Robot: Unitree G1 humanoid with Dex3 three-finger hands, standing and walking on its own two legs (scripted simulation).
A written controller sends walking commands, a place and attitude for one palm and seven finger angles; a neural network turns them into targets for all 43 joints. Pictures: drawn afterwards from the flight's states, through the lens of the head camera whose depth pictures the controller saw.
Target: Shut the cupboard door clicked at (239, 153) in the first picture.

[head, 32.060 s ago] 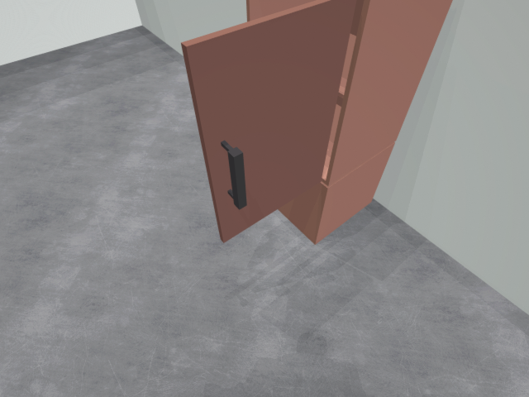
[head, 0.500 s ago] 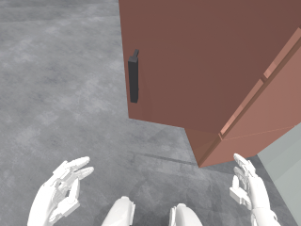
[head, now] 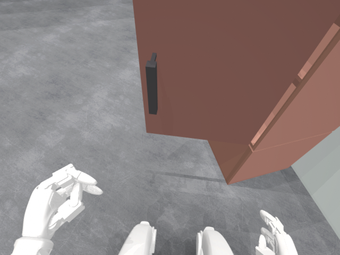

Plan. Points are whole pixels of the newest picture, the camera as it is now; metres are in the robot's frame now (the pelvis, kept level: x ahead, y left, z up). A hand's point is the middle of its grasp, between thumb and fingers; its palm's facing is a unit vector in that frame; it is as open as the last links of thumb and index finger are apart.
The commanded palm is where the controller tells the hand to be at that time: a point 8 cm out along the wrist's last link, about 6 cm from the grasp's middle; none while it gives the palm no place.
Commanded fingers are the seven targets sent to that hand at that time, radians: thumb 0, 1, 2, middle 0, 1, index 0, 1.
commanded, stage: raise the hand and make a fist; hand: left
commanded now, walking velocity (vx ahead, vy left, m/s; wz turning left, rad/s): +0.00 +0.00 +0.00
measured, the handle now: (153, 85) +0.54 +0.09 +0.06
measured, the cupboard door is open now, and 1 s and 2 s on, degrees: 67 67 67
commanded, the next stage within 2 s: bring the fist close to the handle in 1.00 s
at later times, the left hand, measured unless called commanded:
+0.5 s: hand (90, 195) +0.23 +0.18 +0.05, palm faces -0.08 -1.00 -0.03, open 3.1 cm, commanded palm +0.21 +0.24 +0.06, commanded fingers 0.00 0.90 0.90 -1.30 -1.50 -1.30 -1.50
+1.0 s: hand (94, 188) +0.24 +0.18 +0.06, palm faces -0.04 -1.00 -0.04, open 3.1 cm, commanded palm +0.22 +0.23 +0.06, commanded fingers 0.00 0.90 0.90 -1.30 -1.50 -1.30 -1.50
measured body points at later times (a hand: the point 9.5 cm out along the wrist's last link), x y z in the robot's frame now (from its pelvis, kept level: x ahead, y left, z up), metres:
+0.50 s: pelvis +0.02 +0.00 +0.01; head +0.08 +0.02 +0.45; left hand +0.23 +0.23 +0.06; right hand +0.22 -0.22 -0.05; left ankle +0.04 +0.10 -0.62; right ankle +0.05 -0.13 -0.62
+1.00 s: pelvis +0.02 -0.01 +0.01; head +0.08 -0.01 +0.45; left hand +0.24 +0.23 +0.07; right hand +0.21 -0.25 -0.07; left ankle +0.04 +0.10 -0.62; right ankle +0.05 -0.13 -0.62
